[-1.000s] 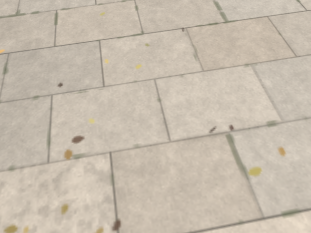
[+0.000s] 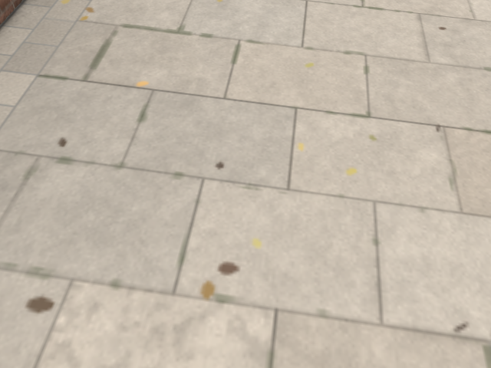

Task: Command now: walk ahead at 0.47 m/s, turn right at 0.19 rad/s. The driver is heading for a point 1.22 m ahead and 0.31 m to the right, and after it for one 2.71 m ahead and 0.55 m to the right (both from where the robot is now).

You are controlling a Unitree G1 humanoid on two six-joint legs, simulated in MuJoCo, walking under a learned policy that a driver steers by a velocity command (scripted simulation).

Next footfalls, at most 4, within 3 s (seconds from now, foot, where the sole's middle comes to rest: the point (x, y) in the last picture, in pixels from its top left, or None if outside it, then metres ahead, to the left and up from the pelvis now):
0.28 right None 0.33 -0.11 -0.78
0.72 left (223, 317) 0.64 0.04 -0.78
1.22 right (337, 286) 0.74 -0.30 -0.78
1.76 left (294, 192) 1.11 -0.21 -0.78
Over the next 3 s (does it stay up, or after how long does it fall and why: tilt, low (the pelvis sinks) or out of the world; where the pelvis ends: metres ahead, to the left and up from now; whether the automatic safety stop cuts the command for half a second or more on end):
stays up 1.58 -0.28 0.00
